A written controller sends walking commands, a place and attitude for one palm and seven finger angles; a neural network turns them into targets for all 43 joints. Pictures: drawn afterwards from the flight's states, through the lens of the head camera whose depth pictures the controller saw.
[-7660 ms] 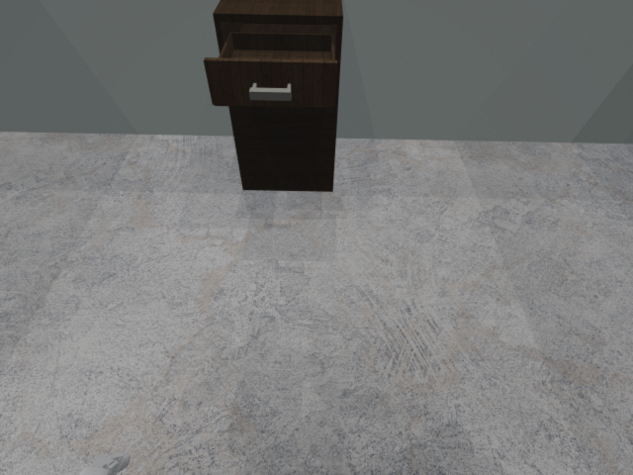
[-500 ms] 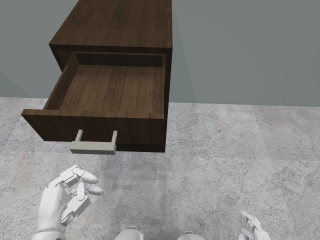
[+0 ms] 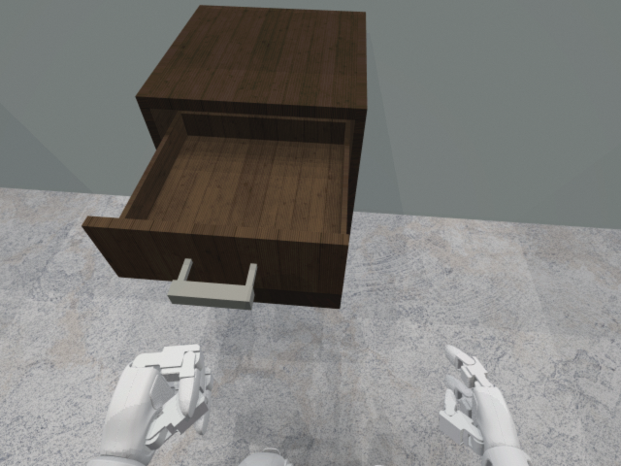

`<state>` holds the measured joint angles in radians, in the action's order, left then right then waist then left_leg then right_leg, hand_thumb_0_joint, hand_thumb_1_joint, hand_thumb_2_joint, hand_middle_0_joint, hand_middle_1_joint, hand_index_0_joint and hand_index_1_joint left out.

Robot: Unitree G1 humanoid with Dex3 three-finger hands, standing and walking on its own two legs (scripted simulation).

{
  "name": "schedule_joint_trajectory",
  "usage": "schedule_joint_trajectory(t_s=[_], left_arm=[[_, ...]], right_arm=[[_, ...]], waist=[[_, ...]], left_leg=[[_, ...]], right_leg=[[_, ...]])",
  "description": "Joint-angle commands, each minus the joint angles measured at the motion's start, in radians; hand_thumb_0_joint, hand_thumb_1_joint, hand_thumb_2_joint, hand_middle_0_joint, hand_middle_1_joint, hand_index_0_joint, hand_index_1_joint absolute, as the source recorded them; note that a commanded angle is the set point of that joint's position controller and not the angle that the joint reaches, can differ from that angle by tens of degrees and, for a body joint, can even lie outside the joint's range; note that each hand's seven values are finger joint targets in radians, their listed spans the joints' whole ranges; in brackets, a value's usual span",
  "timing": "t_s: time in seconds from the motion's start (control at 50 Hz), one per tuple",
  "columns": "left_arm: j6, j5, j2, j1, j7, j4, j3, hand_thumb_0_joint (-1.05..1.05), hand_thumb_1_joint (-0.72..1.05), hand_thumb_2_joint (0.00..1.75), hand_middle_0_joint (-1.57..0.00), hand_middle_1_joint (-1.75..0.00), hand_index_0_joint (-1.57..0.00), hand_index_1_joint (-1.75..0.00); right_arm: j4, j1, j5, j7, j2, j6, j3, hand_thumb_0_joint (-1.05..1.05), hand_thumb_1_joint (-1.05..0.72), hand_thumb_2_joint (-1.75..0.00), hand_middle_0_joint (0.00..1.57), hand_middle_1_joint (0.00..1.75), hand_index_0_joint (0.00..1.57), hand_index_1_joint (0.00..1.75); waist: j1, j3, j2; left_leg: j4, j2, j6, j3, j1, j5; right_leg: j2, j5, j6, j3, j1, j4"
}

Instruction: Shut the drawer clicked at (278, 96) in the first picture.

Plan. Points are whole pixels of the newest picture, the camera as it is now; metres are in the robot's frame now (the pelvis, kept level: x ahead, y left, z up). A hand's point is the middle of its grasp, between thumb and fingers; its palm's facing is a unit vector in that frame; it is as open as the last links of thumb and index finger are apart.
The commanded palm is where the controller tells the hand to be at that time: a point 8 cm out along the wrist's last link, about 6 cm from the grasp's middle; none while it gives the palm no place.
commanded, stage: raise the hand and make a fist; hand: left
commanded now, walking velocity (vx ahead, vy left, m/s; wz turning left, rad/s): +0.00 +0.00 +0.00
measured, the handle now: (216, 281) +0.38 +0.18 -0.02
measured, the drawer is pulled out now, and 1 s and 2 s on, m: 0.30 0.30 0.30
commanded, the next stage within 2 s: bring the fist close to the handle in 0.48 s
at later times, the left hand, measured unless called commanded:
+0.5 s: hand (189, 392) +0.19 +0.14 +0.09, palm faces +0.03 -1.00 -0.04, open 3.3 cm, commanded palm +0.15 +0.19 +0.08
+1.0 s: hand (227, 378) +0.22 +0.12 +0.03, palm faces -0.06 -1.00 -0.04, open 3.3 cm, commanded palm +0.20 +0.19 +0.04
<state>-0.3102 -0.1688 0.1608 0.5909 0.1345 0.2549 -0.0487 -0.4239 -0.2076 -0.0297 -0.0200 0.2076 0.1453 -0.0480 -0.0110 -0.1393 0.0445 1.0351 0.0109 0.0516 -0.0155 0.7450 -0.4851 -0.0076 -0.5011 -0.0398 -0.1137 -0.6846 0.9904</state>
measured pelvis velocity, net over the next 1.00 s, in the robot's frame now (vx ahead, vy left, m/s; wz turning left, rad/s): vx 0.00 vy -0.02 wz -0.01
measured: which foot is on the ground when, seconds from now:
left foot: down 0.00-1.00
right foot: down 0.00-1.00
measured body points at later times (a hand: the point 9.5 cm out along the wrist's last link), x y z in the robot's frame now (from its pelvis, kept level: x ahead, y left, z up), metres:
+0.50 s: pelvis +0.01 -0.01 +0.00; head +0.04 -0.01 +0.45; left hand +0.18 +0.19 +0.09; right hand +0.18 -0.24 -0.06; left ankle +0.02 +0.08 -0.67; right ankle +0.00 -0.10 -0.67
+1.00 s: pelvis +0.00 -0.02 -0.01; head +0.06 -0.03 +0.43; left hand +0.22 +0.17 +0.04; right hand +0.18 -0.26 -0.09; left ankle +0.02 +0.08 -0.67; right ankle +0.00 -0.10 -0.67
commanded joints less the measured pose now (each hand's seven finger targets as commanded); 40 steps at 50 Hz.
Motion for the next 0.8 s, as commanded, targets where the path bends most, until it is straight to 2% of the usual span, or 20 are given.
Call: schedule_joint_trajectory(t_s=[0.0, 0.02, 0.04, 0.08, 0.14, 0.2, 0.26, 0.32, 0.34, 0.38, 0.42, 0.44, 0.46, 0.52, 0.56, 0.62, 0.66, 0.7, 0.72, 0.78], left_arm=[[-0.049, -0.021, 0.104, 0.002, -0.015, 0.284, 0.095, 0.00, 0.90, 0.90, -1.40, -1.60, -1.40, -1.60], [-0.060, -0.020, 0.129, -0.001, -0.035, 0.305, 0.128, 0.00, 0.90, 0.90, -1.40, -1.60, -1.40, -1.60], [-0.070, -0.023, 0.094, 0.010, -0.046, 0.322, 0.103, 0.00, 0.90, 0.90, -1.40, -1.60, -1.40, -1.60], [-0.083, -0.030, 0.068, 0.032, -0.057, 0.302, 0.089, 0.00, 0.90, 0.90, -1.40, -1.60, -1.40, -1.60], [-0.086, -0.018, 0.035, 0.032, -0.045, 0.232, 0.042, 0.00, 0.90, 0.90, -1.40, -1.60, -1.40, -1.60], [-0.066, -0.012, 0.037, 0.058, -0.006, 0.203, 0.014, 0.00, 0.90, 0.90, -1.40, -1.60, -1.40, -1.60], [-0.054, -0.008, 0.099, 0.075, 0.001, 0.229, 0.073, 0.00, 0.90, 0.90, -1.40, -1.60, -1.40, -1.60], [-0.074, -0.018, 0.137, 0.065, -0.030, 0.284, 0.141, 0.00, 0.90, 0.90, -1.40, -1.60, -1.40, -1.60], [-0.084, -0.022, 0.110, 0.088, -0.043, 0.301, 0.128, 0.00, 0.90, 0.90, -1.40, -1.60, -1.40, -1.60], [-0.105, -0.033, 0.087, 0.074, -0.060, 0.300, 0.111, 0.00, 0.90, 0.90, -1.40, -1.60, -1.40, -1.60], [-0.119, -0.030, 0.066, 0.082, -0.065, 0.264, 0.095, 0.00, 0.90, 0.90, -1.40, -1.60, -1.40, -1.60], [-0.125, -0.029, 0.039, 0.093, -0.058, 0.263, 0.059, 0.00, 0.90, 0.90, -1.40, -1.60, -1.40, -1.60], [-0.122, -0.027, 0.033, 0.096, -0.047, 0.246, 0.040, 0.00, 0.90, 0.90, -1.40, -1.60, -1.40, -1.60], [-0.098, -0.016, 0.064, 0.104, -0.016, 0.187, 0.053, 0.00, 0.90, 0.90, -1.40, -1.60, -1.40, -1.60], [-0.091, -0.014, 0.094, 0.087, -0.001, 0.209, 0.075, 0.00, 0.90, 0.90, -1.40, -1.60, -1.40, -1.60], [-0.094, -0.010, 0.113, -0.006, -0.011, 0.186, 0.104, 0.00, 0.90, 0.90, -1.40, -1.60, -1.40, -1.60], [-0.119, -0.018, 0.087, -0.062, -0.026, 0.189, 0.094, 0.00, 0.90, 0.90, -1.40, -1.60, -1.40, -1.60], [-0.147, -0.031, 0.085, -0.076, -0.036, 0.172, 0.118, 0.00, 0.90, 0.90, -1.40, -1.60, -1.40, -1.60], [-0.157, -0.026, 0.105, -0.084, -0.042, 0.162, 0.136, 0.00, 0.90, 0.90, -1.40, -1.60, -1.40, -1.60], [-0.169, -0.030, 0.084, -0.102, -0.025, 0.124, 0.112, 0.00, 0.90, 0.90, -1.40, -1.60, -1.40, -1.60]], right_arm=[[0.168, 0.023, -0.003, -0.026, 0.125, 0.048, 0.069, 0.00, -0.90, -0.90, 0.20, 0.30, 0.20, 0.30], [0.159, 0.025, -0.002, -0.027, 0.125, 0.046, 0.070, 0.00, -0.90, -0.90, 0.20, 0.30, 0.20, 0.30], [0.163, 0.017, -0.001, -0.025, 0.116, 0.047, 0.066, 0.00, -0.90, -0.90, 0.20, 0.30, 0.20, 0.30], [0.156, 0.018, -0.001, -0.016, 0.113, 0.051, 0.067, 0.00, -0.90, -0.90, 0.20, 0.30, 0.20, 0.30], [0.143, 0.018, -0.001, -0.010, 0.129, 0.053, 0.068, 0.00, -0.90, -0.90, 0.20, 0.30, 0.20, 0.30], [0.150, 0.017, -0.005, -0.010, 0.143, 0.059, 0.074, 0.00, -0.90, -0.90, 0.20, 0.30, 0.20, 0.30], [0.155, 0.020, -0.007, -0.015, 0.142, 0.055, 0.082, 0.00, -0.90, -0.90, 0.20, 0.30, 0.20, 0.30], [0.148, 0.026, -0.005, -0.020, 0.128, 0.052, 0.081, 0.00, -0.90, -0.90, 0.20, 0.30, 0.20, 0.30], [0.150, 0.023, -0.005, -0.018, 0.119, 0.053, 0.081, 0.00, -0.90, -0.90, 0.20, 0.30, 0.20, 0.30], [0.144, 0.018, -0.004, -0.013, 0.116, 0.059, 0.079, 0.00, -0.90, -0.90, 0.20, 0.30, 0.20, 0.30], [0.131, 0.022, -0.002, -0.009, 0.122, 0.063, 0.081, 0.00, -0.90, -0.90, 0.20, 0.30, 0.20, 0.30], [0.134, 0.020, -0.002, -0.005, 0.124, 0.065, 0.081, 0.00, -0.90, -0.90, 0.20, 0.30, 0.20, 0.30], [0.136, 0.017, -0.003, -0.003, 0.129, 0.068, 0.081, 0.00, -0.90, -0.90, 0.20, 0.30, 0.20, 0.30], [0.132, 0.026, -0.004, -0.007, 0.142, 0.062, 0.086, 0.00, -0.90, -0.90, 0.20, 0.30, 0.20, 0.30], [0.142, 0.026, -0.007, -0.012, 0.142, 0.058, 0.087, 0.00, -0.90, -0.90, 0.20, 0.30, 0.20, 0.30], [0.131, 0.031, -0.003, -0.019, 0.140, 0.055, 0.079, 0.00, -0.90, -0.90, 0.20, 0.30, 0.20, 0.30], [0.131, 0.023, 0.002, -0.019, 0.134, 0.061, 0.072, 0.00, -0.90, -0.90, 0.20, 0.30, 0.20, 0.30], [0.117, 0.020, 0.007, -0.017, 0.131, 0.070, 0.075, 0.00, -0.90, -0.90, 0.20, 0.30, 0.20, 0.30], [0.111, 0.021, 0.009, -0.016, 0.134, 0.069, 0.076, 0.00, -0.90, -0.90, 0.20, 0.30, 0.20, 0.30], [0.105, 0.017, 0.010, -0.008, 0.136, 0.074, 0.077, 0.00, -0.90, -0.90, 0.20, 0.30, 0.20, 0.30]], waist=[[0.009, -0.145, -0.010], [-0.001, -0.159, 0.009], [0.002, -0.161, 0.018], [0.004, -0.140, 0.014], [0.033, -0.077, -0.031], [0.038, -0.076, -0.052], [0.016, -0.126, -0.050], [-0.008, -0.151, 0.004], [-0.009, -0.153, 0.018], [0.004, -0.129, 0.023], [0.017, -0.102, -0.016], [0.023, -0.091, -0.007], [0.032, -0.090, -0.024], [0.040, -0.071, -0.086], [0.034, -0.087, -0.074], [0.039, -0.055, -0.051], [0.044, -0.074, -0.022], [0.037, -0.116, -0.023], [0.036, -0.125, -0.024], [0.039, -0.166, -0.017]], left_leg=[[-0.187, -0.022, -0.021, 0.078, -0.172, 0.245], [-0.188, -0.024, -0.024, 0.079, -0.182, 0.258], [-0.191, -0.025, -0.026, 0.079, -0.204, 0.290], [-0.191, -0.026, -0.031, 0.081, -0.194, 0.293], [-0.185, -0.026, -0.026, 0.085, -0.152, 0.245], [-0.181, -0.021, -0.021, 0.080, -0.125, 0.214], [-0.182, -0.017, -0.019, 0.069, -0.131, 0.234], [-0.190, -0.017, -0.025, 0.065, -0.151, 0.267], [-0.190, -0.018, -0.025, 0.062, -0.168, 0.287], [-0.183, -0.020, -0.026, 0.063, -0.168, 0.291], [-0.179, -0.023, -0.025, 0.069, -0.152, 0.277], [-0.175, -0.022, -0.025, 0.067, -0.149, 0.272], [-0.171, -0.022, -0.023, 0.067, -0.141, 0.255], [-0.162, -0.017, -0.016, 0.063, -0.096, 0.211], [-0.161, -0.013, -0.015, 0.055, -0.091, 0.189], [-0.149, -0.011, -0.015, 0.059, -0.068, 0.158], [-0.135, -0.009, -0.017, 0.062, -0.069, 0.143], [-0.110, -0.009, -0.018, 0.058, -0.062, 0.167], [-0.100, -0.010, -0.018, 0.058, -0.052, 0.173], [-0.080, -0.008, -0.020, 0.053, -0.040, 0.200]], right_leg=[[-0.004, 0.222, 0.010, 0.049, 0.089, -0.152], [-0.007, 0.225, 0.007, 0.046, 0.094, -0.146], [-0.008, 0.248, 0.006, 0.041, 0.091, -0.142], [-0.010, 0.244, 0.007, 0.034, 0.080, -0.141], [-0.012, 0.212, 0.012, 0.034, 0.046, -0.150], [-0.006, 0.199, 0.014, 0.047, 0.059, -0.161], [-0.002, 0.220, 0.012, 0.063, 0.099, -0.165], [-0.005, 0.237, 0.006, 0.058, 0.120, -0.154], [-0.007, 0.253, 0.005, 0.052, 0.116, -0.149], [-0.009, 0.256, 0.007, 0.048, 0.093, -0.149], [-0.012, 0.243, 0.010, 0.047, 0.076, -0.153], [-0.013, 0.243, 0.011, 0.046, 0.064, -0.151], [-0.011, 0.234, 0.014, 0.049, 0.058, -0.153], [-0.005, 0.210, 0.021, 0.074, 0.069, -0.175], [0.000, 0.183, 0.022, 0.093, 0.079, -0.185], [-0.003, 0.131, 0.018, 0.093, 0.038, -0.178], [-0.004, 0.110, 0.015, 0.088, 0.013, -0.162], [-0.004, 0.141, 0.015, 0.097, 0.021, -0.147], [-0.004, 0.147, 0.014, 0.098, 0.018, -0.141], [-0.001, 0.197, 0.016, 0.106, 0.028, -0.118]])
